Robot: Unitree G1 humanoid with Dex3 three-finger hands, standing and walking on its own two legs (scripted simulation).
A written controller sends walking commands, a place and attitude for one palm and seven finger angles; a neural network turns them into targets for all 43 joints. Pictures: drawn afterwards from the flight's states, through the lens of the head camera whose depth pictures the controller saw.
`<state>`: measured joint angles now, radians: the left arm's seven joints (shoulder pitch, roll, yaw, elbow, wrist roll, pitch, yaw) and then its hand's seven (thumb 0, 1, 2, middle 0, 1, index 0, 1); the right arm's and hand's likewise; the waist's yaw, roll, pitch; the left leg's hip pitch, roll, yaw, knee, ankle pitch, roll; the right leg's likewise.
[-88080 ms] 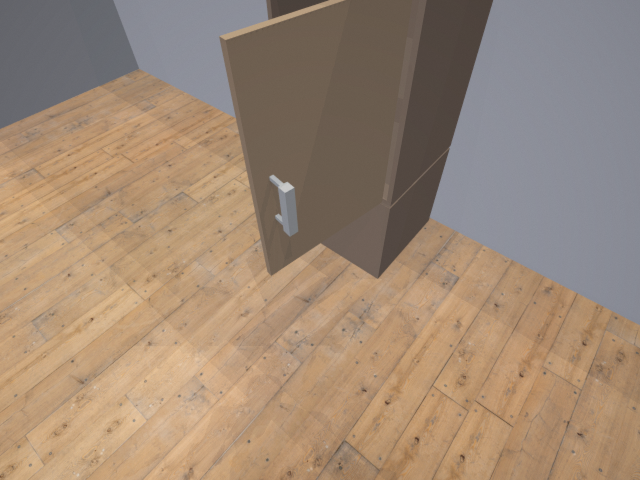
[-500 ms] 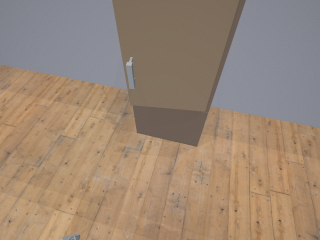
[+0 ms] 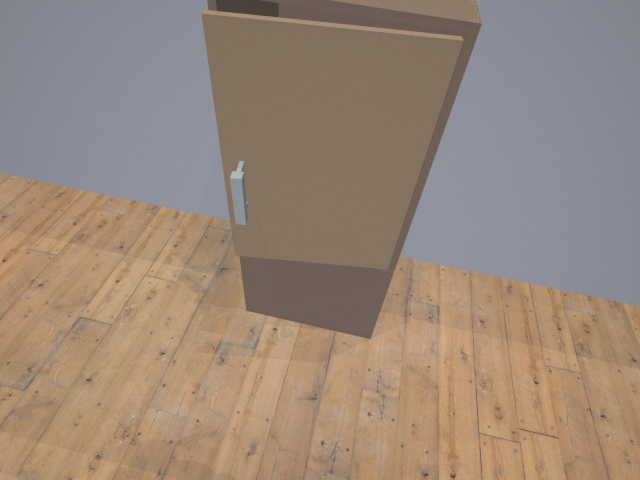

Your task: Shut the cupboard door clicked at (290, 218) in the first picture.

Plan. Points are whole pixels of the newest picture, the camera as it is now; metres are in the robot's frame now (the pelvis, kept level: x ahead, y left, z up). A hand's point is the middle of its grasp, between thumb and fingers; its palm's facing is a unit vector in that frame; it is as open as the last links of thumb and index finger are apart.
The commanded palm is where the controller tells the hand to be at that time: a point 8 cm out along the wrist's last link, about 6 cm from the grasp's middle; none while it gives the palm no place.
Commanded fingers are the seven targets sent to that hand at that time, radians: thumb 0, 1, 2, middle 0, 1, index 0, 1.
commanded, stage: take the last steps up to it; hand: left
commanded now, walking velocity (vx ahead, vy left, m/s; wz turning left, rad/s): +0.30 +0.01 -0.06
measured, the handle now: (241, 192) +0.68 +0.22 -0.09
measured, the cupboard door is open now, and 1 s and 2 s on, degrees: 9 9 9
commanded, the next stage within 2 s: come to a stop and stand still in 0.44 s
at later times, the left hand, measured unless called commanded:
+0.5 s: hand (246, 408) +0.25 +0.13 -0.15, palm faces +0.00 -0.98 -0.21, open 7.3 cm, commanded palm none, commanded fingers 0.00 0.90 0.90 -0.20 -0.30 -0.20 -0.30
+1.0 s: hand (227, 406) +0.26 +0.16 -0.17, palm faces +0.04 -0.97 -0.25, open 7.3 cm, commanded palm none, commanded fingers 0.00 0.90 0.90 -0.20 -0.30 -0.20 -0.30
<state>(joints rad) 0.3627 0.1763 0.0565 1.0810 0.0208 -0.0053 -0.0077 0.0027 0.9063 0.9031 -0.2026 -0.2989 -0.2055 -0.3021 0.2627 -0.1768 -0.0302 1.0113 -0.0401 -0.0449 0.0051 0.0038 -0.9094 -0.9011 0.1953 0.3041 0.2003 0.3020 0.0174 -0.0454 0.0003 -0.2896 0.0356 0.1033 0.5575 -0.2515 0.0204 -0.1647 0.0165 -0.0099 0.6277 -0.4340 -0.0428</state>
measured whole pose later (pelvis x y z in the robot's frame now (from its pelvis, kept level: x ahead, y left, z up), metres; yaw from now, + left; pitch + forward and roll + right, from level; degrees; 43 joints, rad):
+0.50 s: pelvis +0.16 -0.05 +0.00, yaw -1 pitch -1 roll +1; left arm 0.17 0.15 0.05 0.99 0.02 -0.05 0.00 0.00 0.91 0.90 -0.20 -0.30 -0.20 -0.30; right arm 0.37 -0.15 -0.03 1.13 -0.02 -0.01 0.00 0.01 -0.91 -0.90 0.20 0.30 0.20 0.30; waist -0.03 0.02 0.08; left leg -0.32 0.05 0.06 1.05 -0.46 0.02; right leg -0.31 -0.02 -0.12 0.53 -0.22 -0.06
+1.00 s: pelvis +0.21 -0.04 +0.00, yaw -2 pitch -1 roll -1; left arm 0.19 0.20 0.06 0.98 0.02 0.05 0.04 0.00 0.91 0.90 -0.20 -0.30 -0.20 -0.30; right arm 0.06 -0.17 -0.03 0.95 -0.03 0.03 -0.04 0.00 -0.91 -0.90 0.20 0.30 0.20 0.30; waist 0.04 0.00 0.14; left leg -0.34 0.06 0.08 0.52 -0.17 0.02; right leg -0.37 0.02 0.01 0.96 -0.54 0.01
